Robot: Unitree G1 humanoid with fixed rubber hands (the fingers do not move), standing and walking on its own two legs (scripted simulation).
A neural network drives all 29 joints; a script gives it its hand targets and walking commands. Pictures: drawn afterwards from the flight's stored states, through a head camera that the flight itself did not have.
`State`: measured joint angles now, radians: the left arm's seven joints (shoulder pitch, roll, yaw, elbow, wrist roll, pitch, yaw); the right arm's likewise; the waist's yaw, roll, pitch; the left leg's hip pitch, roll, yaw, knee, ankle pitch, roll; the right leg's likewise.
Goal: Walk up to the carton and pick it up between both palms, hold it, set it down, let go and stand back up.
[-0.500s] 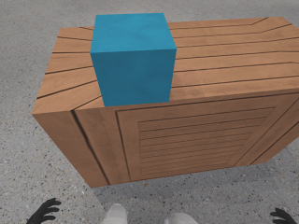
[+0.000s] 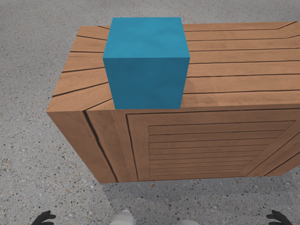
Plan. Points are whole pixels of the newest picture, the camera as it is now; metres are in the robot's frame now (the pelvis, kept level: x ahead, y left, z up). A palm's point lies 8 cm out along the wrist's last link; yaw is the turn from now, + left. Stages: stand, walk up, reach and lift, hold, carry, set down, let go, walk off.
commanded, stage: walk up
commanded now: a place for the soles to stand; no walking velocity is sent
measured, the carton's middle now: (147, 64) +0.55 +0.03 +0.12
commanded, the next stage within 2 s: none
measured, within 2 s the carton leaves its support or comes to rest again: neither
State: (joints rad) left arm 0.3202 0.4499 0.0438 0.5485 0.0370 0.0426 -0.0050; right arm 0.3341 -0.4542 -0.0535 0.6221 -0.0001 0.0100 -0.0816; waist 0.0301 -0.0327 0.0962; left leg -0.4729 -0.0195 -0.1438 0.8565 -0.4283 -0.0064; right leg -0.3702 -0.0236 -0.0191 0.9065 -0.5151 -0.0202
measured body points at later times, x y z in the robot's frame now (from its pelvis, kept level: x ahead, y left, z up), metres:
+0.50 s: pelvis +0.00 +0.07 +0.00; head +0.00 +0.09 +0.44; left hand +0.07 +0.40 -0.10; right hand +0.13 -0.25 -0.07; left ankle +0.07 +0.21 -0.70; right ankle -0.02 -0.09 -0.69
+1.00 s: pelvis +0.08 +0.04 +0.01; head +0.09 +0.04 +0.46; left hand +0.15 +0.37 -0.07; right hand +0.21 -0.28 -0.07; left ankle +0.11 +0.21 -0.68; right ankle +0.11 -0.09 -0.70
